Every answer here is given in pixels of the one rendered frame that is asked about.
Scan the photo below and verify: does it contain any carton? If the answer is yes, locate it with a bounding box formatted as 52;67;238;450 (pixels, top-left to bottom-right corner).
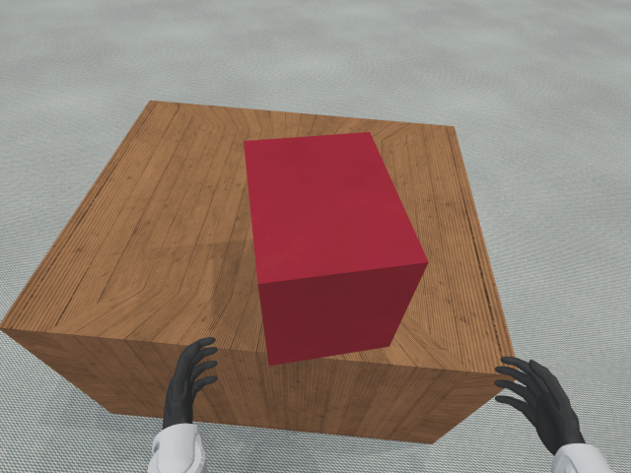
244;132;429;366

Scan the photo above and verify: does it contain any left robot forearm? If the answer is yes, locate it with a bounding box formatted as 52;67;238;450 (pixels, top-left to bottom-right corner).
148;424;208;473

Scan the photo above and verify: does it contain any right robot forearm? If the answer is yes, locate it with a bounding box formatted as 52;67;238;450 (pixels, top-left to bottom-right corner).
551;443;614;473

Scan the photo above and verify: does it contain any pedestal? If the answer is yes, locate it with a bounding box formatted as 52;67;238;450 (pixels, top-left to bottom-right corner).
0;101;519;444

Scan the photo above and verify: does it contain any robot right hand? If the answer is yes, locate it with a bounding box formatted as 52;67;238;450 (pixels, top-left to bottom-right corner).
495;357;586;456

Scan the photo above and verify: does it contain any robot left hand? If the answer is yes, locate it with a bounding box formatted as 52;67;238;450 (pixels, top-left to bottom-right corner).
163;337;218;429

